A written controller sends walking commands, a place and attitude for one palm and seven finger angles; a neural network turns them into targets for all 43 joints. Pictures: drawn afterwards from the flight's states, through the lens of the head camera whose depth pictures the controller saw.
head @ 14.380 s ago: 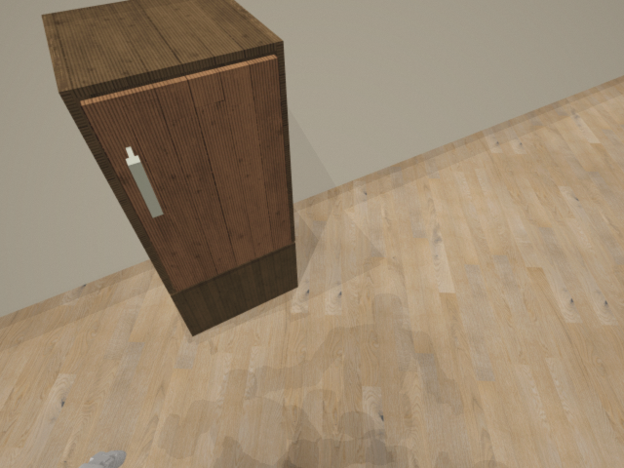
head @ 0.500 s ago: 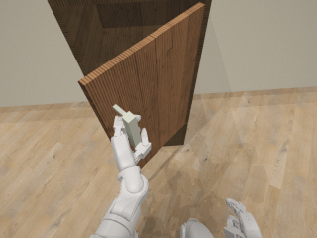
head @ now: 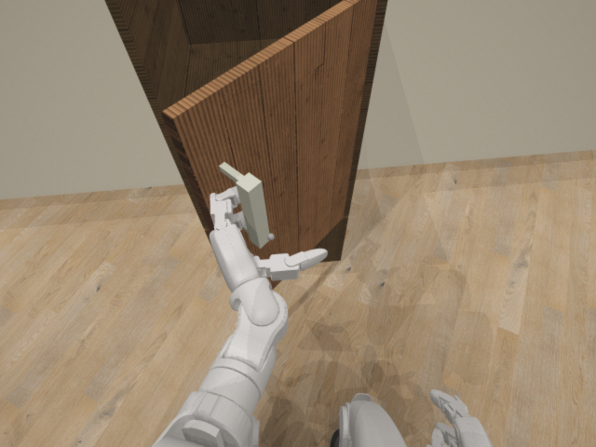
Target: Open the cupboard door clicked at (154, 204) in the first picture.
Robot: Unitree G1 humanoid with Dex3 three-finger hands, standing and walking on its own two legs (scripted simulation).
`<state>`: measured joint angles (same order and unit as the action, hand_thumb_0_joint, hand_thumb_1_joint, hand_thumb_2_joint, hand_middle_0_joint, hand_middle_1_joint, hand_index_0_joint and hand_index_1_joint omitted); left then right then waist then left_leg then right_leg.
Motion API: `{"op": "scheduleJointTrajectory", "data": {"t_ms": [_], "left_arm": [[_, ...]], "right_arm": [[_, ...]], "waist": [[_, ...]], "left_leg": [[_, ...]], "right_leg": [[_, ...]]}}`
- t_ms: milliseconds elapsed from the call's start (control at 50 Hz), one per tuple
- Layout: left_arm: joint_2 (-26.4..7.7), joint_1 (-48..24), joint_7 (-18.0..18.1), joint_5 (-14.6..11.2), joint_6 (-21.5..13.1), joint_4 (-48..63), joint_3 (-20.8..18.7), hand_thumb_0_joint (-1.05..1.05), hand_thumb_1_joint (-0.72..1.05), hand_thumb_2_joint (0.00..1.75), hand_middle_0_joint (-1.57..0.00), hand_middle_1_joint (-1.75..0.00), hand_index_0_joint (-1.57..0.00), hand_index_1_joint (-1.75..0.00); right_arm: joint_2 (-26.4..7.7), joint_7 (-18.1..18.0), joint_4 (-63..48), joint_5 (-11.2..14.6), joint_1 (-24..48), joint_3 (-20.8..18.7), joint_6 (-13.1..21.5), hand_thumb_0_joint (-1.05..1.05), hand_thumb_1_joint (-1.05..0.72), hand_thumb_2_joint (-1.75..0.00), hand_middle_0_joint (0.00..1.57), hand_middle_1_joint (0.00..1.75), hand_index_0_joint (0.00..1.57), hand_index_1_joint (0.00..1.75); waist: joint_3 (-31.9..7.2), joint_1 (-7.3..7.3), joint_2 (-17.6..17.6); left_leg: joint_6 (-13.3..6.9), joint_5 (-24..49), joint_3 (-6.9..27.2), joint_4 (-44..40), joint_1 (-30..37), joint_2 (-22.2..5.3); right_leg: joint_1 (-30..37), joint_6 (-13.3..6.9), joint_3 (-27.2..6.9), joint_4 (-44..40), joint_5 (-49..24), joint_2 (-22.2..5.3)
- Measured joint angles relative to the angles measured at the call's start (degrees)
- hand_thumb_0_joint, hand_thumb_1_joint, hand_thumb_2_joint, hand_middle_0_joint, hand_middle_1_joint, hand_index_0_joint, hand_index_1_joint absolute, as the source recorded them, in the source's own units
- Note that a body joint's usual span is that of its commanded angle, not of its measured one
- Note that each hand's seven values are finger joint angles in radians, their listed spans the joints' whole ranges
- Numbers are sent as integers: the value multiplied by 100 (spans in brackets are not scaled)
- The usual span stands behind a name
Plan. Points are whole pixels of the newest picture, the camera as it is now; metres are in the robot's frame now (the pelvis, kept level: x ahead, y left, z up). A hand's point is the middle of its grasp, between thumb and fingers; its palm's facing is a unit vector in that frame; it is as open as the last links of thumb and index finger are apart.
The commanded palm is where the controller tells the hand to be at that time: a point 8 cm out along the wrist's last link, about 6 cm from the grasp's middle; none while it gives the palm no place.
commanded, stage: open thumb and fingers to let go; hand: left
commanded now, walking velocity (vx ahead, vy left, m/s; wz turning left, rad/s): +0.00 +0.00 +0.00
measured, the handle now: (244, 206) +0.43 +0.08 +0.05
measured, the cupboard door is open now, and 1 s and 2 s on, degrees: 43 43 43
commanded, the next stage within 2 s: slide the hand sideways off the handle in 0.24 s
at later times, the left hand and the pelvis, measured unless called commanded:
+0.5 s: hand (270, 255) +0.36 +0.04 +0.04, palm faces +0.05 -1.00 -0.08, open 16.4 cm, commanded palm +0.34 +0.07 +0.03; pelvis -0.01 +0.03 -0.01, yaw +0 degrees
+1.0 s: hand (260, 279) +0.32 +0.05 +0.04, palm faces +0.02 -1.00 +0.00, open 16.4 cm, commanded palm +0.29 +0.11 +0.03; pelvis +0.01 +0.02 +0.00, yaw -1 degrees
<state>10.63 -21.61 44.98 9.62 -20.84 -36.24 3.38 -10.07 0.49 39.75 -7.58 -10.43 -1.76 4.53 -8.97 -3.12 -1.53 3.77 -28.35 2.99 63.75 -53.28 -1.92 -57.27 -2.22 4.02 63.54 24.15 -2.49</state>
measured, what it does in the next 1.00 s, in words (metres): stands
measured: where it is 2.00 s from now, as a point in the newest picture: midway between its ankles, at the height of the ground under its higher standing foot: outside the picture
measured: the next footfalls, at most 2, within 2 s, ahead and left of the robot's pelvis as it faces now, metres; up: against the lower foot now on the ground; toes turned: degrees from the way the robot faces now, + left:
none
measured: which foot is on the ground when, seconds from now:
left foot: down 0.00-1.00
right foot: down 0.00-1.00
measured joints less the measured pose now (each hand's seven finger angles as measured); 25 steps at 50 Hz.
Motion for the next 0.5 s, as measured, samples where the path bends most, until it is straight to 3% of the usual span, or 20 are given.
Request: {"op": "scheduleJointTrajectory", "data": {"t_ms": [120,360,400,440,500], "left_arm": [[70,-206,155,52,24,-201,-51,-1,-46,32,-26,-94,-26,-94],[133,-329,223,86,99,-280,282,-2,-50,31,-22,-47,-22,-48],[24,-167,-98,91,48,-106,368,-2,-50,31,-22,-43,-20,-46],[-258,78,-835,48,-192,82,504,-1,-50,31,-21,-40,-15,-43],[-741,284,-1918,-255,-540,227,739,-2,-50,31,-19,-36,-10,-38]], "right_arm": [[61,32,46,-50,-30,42,47,1,-91,-90,20,30,20,30],[137,129,79,-87,55,88,56,1,-91,-90,20,30,20,30],[141,111,6,-57,32,96,20,1,-91,-90,20,30,21,30],[121,83,-115,14,-52,88,-6,1,-91,-90,20,30,21,30],[21,55,-258,175,-176,74,-19,1,-91,-90,20,30,21,30]], "waist": [[-13,-7,8],[10,-9,4],[46,-19,22],[71,-27,25],[162,-9,-16]], "left_leg": [[-74,-3,-72,72,-77,16],[-176,-50,-144,191,-167,34],[-190,-47,-150,193,-155,64],[-201,-53,-133,219,-152,99],[-209,-94,-98,287,-105,126]], "right_leg": [[-60,83,-76,-12,-65,-9],[-121,183,-155,-2,-102,-20],[-114,192,-163,24,-89,-49],[-105,201,-151,69,-58,-86],[-30,213,-120,123,-5,-115]]}}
